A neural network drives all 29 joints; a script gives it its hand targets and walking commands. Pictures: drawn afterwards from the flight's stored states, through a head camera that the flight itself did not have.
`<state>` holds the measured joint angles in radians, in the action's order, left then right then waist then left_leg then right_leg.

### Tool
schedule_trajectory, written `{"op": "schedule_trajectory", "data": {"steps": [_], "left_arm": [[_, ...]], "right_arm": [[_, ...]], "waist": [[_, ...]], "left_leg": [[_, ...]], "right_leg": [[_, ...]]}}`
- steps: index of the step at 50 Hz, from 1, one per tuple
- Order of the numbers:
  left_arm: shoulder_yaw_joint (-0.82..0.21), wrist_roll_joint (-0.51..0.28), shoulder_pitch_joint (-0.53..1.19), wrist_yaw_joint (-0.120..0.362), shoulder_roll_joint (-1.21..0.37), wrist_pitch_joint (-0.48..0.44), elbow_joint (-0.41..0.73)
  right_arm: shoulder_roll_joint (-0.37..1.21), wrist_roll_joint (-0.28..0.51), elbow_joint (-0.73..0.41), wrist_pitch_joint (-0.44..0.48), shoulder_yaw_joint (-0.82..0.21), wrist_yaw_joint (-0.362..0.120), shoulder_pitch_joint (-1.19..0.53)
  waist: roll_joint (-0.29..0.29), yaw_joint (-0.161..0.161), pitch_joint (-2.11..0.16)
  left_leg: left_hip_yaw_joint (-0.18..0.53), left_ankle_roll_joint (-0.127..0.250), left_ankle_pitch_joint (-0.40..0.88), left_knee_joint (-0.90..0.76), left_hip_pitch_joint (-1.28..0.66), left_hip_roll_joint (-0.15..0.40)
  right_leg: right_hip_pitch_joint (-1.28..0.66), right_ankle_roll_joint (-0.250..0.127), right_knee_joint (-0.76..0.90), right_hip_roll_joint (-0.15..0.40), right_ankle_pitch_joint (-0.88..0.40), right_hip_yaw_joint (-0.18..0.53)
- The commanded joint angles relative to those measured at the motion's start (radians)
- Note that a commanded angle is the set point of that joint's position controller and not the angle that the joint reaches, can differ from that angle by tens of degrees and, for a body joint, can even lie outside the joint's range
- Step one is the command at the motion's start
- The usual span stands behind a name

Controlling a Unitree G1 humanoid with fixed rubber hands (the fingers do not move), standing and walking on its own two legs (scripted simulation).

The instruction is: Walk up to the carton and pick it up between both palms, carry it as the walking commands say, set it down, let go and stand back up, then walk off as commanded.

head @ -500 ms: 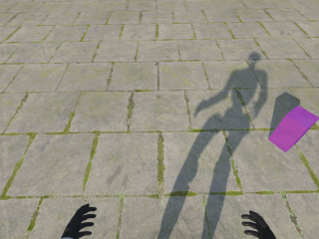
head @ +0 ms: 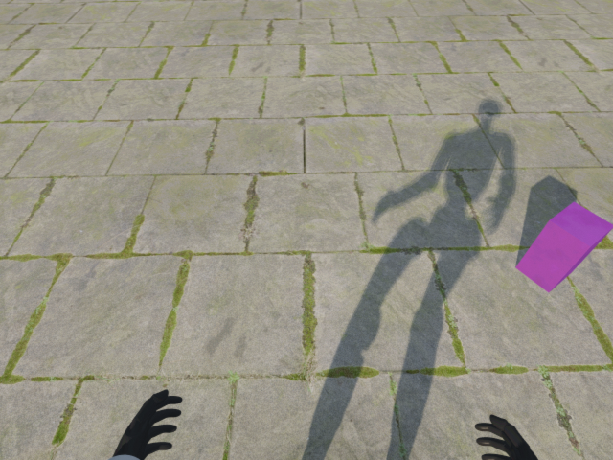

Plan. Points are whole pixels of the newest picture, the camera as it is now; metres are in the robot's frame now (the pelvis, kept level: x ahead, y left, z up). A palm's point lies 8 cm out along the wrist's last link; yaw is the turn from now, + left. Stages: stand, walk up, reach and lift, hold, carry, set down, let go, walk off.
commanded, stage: stand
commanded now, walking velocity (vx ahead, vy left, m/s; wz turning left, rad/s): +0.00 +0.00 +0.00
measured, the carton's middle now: (560, 248) +0.92 -0.90 -0.61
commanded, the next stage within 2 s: walk up in 1.58 s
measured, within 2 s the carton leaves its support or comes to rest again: neither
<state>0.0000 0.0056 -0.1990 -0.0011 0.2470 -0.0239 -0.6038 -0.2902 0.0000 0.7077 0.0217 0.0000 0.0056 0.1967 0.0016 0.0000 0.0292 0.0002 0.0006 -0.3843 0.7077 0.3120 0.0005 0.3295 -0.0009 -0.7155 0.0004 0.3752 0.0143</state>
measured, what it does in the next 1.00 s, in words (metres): stands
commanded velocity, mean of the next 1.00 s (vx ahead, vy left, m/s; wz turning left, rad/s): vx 0.00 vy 0.00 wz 0.00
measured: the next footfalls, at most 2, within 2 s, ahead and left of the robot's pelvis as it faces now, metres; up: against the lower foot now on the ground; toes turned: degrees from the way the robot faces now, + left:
none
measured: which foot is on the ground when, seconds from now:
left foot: down 0.00-1.00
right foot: down 0.00-1.00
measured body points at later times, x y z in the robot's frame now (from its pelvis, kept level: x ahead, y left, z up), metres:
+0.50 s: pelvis +0.00 +0.00 +0.00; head +0.01 +0.00 +0.45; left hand +0.16 +0.25 -0.09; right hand +0.13 -0.27 -0.11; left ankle +0.00 +0.12 -0.72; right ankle +0.00 -0.12 -0.72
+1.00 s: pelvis +0.00 +0.00 +0.00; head +0.01 +0.00 +0.45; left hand +0.15 +0.25 -0.09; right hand +0.12 -0.27 -0.11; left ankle +0.00 +0.12 -0.72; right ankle +0.00 -0.12 -0.72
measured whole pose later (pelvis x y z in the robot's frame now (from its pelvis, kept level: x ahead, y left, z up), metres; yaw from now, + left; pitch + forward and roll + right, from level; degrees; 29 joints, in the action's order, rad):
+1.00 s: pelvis +0.00 +0.00 +0.00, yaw +0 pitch -1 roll +0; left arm 0.00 0.01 -0.20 0.00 0.26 -0.03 -0.67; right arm -0.31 0.00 0.79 0.03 0.00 0.01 0.20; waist 0.00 0.00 0.03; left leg 0.00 0.00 -0.38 0.71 0.31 0.00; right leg 0.33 0.00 -0.72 0.00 0.38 0.01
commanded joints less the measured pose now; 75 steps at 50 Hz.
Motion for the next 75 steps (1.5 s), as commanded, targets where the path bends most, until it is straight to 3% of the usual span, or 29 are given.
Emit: {"op": "schedule_trajectory", "data": {"steps": [1, 75], "left_arm": [[0.092, 0.017, 0.069, -0.009, 0.267, -0.044, 0.023], [0.080, 0.004, 0.084, -0.015, 0.285, -0.041, -0.130]], "right_arm": [[-0.225, -0.026, -0.063, 0.045, 0.078, 0.004, -0.041], [-0.247, -0.011, 0.085, 0.042, 0.067, 0.010, -0.060]], "waist": [[-0.018, -0.006, -0.067], [-0.027, -0.004, -0.091]], "left_leg": [[0.103, 0.072, 0.213, -0.115, -0.013, 0.074], [0.108, 0.071, 0.345, -0.147, -0.076, 0.087]], "right_leg": [[-0.024, -0.084, 0.142, 0.088, -0.197, 0.109], [-0.085, -0.082, 0.175, 0.101, -0.363, 0.112]]}}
